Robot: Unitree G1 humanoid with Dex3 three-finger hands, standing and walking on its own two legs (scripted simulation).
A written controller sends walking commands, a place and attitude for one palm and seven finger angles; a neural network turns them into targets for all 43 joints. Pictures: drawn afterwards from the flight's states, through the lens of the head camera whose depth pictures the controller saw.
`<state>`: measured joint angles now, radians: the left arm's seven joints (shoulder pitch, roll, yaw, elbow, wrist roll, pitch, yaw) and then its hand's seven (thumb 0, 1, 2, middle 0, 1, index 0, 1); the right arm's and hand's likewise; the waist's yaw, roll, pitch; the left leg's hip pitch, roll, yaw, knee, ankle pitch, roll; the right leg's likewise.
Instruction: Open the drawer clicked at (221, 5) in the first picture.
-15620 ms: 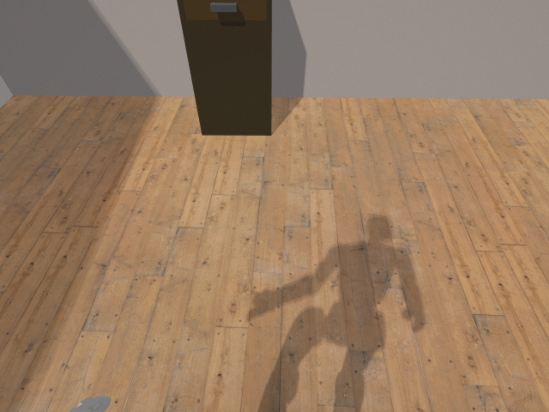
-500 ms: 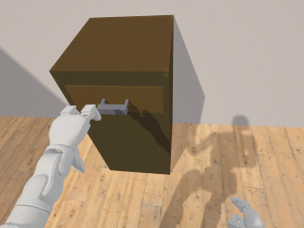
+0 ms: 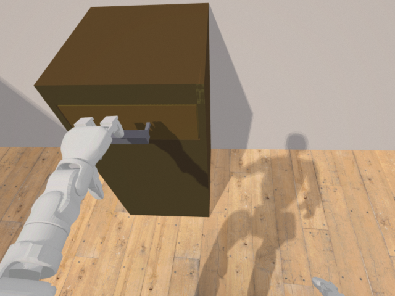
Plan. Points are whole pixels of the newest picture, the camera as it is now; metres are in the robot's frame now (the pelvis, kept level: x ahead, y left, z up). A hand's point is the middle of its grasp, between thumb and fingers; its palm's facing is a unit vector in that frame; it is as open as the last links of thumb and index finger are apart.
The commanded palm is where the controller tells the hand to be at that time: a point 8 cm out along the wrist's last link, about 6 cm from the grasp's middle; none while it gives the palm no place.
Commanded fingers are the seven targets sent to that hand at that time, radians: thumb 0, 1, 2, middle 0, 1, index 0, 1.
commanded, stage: move the hooked fingers above the handle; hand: left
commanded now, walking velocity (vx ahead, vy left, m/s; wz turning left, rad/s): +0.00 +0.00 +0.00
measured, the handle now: (129, 131) +0.53 +0.24 -0.03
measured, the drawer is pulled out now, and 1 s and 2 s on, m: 0.00 0.00 0.00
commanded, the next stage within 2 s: lower the fingers behind the handle in 1.88 s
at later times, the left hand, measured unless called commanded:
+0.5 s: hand (108, 143) +0.43 +0.24 +0.04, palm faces -0.07 -0.02 -1.00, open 13.9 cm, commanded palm +0.42 +0.25 +0.10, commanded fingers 0.00 -0.50 0.30 -0.30 -1.20 -0.30 -1.20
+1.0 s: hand (121, 129) +0.48 +0.23 +0.03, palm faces -0.06 -0.02 -1.00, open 13.7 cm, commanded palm +0.47 +0.25 +0.08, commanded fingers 0.00 -0.50 0.30 -0.30 -1.20 -0.30 -1.20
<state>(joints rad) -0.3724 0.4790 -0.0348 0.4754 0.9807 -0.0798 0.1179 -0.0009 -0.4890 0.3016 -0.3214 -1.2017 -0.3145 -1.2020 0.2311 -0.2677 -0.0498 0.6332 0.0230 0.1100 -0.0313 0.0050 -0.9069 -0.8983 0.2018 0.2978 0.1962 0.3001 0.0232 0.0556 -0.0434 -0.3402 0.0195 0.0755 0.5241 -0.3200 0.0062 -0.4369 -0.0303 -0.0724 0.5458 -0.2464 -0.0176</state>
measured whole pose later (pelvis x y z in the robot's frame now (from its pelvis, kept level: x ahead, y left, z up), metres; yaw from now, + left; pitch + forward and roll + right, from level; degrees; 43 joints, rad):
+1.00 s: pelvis +0.00 +0.02 -0.02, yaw -1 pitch +18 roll -1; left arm -0.81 0.53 0.00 1.01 1.08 -0.13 0.25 0.00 -0.49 0.30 -0.34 -1.21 -0.34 -1.22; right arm 0.38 -0.27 -0.06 0.70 0.00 0.13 -0.02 0.00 -0.91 -0.90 0.20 0.30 0.20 0.30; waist -0.10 0.04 -0.10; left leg -0.61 0.03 0.09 0.68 -0.38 0.03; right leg -0.69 -0.03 -0.05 0.65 -0.26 0.00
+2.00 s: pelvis -0.01 +0.02 -0.02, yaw +0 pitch +18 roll -1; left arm -0.89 0.54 -0.03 1.10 1.08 -0.12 0.25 0.00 -0.49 0.30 -0.33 -1.20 -0.35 -1.21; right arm 0.37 -0.27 -0.05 0.70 -0.01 0.11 -0.03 0.00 -0.91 -0.90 0.20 0.30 0.20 0.30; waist -0.12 0.04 -0.11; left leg -0.66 0.02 0.07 0.72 -0.38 0.03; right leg -0.72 -0.03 -0.07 0.67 -0.26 0.00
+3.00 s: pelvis -0.03 +0.02 -0.05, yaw +0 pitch +24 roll -2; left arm -0.94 0.55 -0.03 1.18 1.11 -0.11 0.39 0.00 -0.49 0.30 -0.33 -1.22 -0.33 -1.25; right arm 0.39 -0.26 -0.03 0.74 -0.03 0.10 -0.01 0.00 -0.91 -0.90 0.20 0.30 0.20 0.30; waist -0.14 0.05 -0.14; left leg -0.92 0.03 0.05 0.93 -0.44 0.04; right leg -0.96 -0.04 -0.08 0.84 -0.31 0.00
